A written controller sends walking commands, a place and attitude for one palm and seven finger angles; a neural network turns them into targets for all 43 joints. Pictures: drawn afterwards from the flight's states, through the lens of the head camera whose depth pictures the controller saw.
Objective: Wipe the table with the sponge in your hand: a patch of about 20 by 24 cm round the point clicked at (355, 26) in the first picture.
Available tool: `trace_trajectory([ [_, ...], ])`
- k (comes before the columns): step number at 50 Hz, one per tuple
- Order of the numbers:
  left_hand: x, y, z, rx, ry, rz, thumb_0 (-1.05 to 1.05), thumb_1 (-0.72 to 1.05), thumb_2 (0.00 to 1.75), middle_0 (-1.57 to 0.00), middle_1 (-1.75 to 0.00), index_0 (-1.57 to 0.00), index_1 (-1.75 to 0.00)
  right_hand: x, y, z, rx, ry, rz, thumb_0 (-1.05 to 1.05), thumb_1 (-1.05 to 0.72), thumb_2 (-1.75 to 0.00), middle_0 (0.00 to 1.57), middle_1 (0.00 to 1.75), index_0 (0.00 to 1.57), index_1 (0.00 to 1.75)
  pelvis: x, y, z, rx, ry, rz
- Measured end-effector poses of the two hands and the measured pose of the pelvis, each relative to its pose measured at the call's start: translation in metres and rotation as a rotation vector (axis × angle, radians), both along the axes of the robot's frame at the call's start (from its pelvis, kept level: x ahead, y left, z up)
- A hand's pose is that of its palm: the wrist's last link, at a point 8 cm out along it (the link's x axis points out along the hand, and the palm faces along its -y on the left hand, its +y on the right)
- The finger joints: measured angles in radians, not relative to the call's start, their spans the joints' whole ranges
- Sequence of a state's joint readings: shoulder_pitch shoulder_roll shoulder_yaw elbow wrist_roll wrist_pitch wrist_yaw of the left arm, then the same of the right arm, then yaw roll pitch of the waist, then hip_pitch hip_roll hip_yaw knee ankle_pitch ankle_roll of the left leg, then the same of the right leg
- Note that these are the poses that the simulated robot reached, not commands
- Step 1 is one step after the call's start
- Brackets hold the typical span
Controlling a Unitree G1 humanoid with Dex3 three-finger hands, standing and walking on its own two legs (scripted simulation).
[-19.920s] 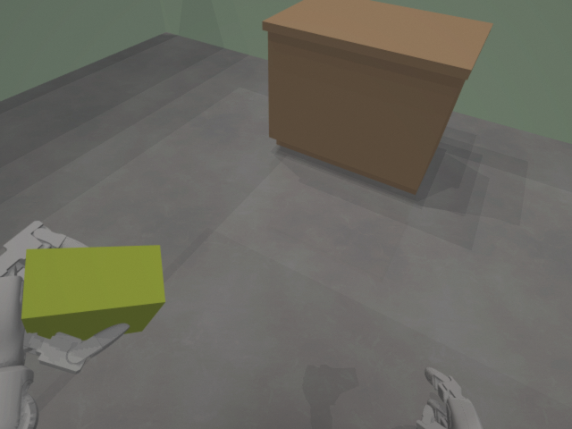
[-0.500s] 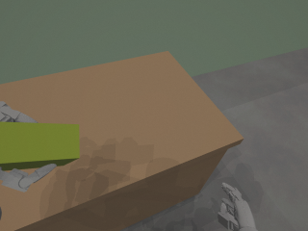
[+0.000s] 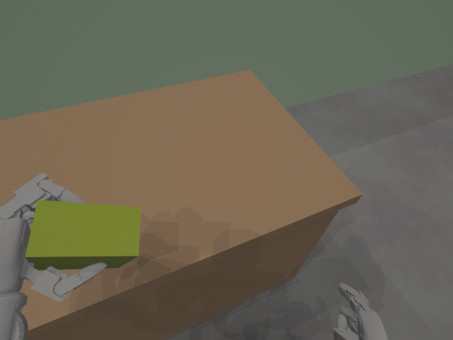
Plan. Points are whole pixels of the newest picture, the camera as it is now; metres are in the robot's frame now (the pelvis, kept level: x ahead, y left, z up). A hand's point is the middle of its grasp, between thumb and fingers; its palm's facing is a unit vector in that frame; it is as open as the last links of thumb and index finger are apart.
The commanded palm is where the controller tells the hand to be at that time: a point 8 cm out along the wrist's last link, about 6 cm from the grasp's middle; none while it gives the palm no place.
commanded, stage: come to a stop and stand still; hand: left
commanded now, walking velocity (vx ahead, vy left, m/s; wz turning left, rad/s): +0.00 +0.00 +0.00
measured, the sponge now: (99, 240) +0.22 +0.19 +0.12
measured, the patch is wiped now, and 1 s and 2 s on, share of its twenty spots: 0.00 0.00 0.00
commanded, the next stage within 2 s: look again from close up in 0.76 s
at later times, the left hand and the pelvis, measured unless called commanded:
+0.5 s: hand (39, 211) +0.25 +0.28 +0.14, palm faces +0.36 -0.86 -0.37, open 10.3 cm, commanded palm +0.18 +0.31 +0.18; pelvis +0.03 +0.03 +0.00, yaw +1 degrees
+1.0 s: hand (46, 209) +0.25 +0.26 +0.15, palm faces +0.35 -0.86 -0.37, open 10.3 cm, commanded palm +0.18 +0.30 +0.18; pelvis +0.03 +0.02 +0.00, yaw +1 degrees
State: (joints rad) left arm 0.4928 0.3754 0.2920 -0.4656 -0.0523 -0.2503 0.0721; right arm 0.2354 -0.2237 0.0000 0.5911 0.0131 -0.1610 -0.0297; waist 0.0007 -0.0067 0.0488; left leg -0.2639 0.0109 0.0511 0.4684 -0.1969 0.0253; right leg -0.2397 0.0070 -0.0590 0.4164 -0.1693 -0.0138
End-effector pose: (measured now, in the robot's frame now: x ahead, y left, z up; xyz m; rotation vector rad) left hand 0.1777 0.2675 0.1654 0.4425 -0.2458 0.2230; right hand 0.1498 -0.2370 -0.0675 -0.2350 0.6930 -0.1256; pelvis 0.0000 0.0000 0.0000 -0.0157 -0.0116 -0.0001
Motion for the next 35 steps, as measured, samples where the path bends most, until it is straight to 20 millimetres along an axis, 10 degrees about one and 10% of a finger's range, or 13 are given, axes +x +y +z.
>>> trace_trajectory([
  [9, 0.003, 0.05, 0.0, 0.003, -0.067, 0.163, -0.01, -0.52, 1.03, -0.72, -1.35, -0.72, -1.34, 0.006, 0.027, 0.0, -0.021, 0.036, 0.074, 0.01, -0.9, -0.9, 0.2, 0.3, 0.2, 0.3, 0.004, 0.009, 0.0, -0.004, 0.001, 0.027],
  [22, 0.03, 0.048, -0.007, -0.025, -0.025, 0.088, -0.01, -0.51, 1.03, -0.72, -1.35, -0.72, -1.34, 0.058, 0.059, 0.014, 0.019, -0.059, 0.108, 0.01, -0.9, -0.9, 0.2, 0.3, 0.21, 0.3, 0.024, 0.024, 0.002, -0.011, 0.02, 0.011],
  [35, 0.034, 0.05, 0.011, 0.005, -0.082, 0.073, -0.01, -0.51, 1.03, -0.71, -1.35, -0.72, -1.34, 0.064, 0.053, 0.012, -0.019, -0.015, 0.089, 0.01, -0.9, -0.9, 0.2, 0.3, 0.2, 0.3, 0.033, 0.03, 0.002, -0.012, 0.022, 0.015],
])
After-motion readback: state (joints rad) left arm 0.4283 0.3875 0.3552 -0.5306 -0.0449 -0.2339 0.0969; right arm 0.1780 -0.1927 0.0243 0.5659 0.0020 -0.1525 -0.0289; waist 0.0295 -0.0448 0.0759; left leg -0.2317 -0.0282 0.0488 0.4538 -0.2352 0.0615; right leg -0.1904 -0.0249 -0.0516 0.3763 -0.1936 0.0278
